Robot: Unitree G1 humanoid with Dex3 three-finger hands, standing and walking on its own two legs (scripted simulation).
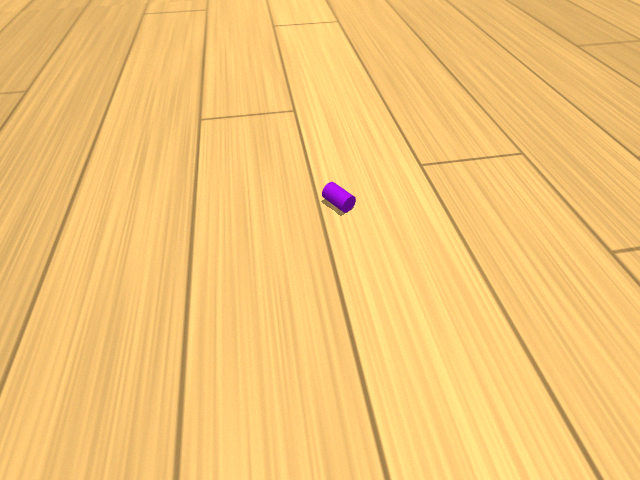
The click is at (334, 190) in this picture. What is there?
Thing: lying can
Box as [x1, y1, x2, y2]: [322, 182, 355, 212]
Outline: 329,182 323,188 322,196 342,211 348,211 354,204 355,198 335,183
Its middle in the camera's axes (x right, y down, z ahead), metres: +0.08 -0.20 +1.82
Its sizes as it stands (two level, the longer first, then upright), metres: 0.139 0.088 0.088
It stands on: the floor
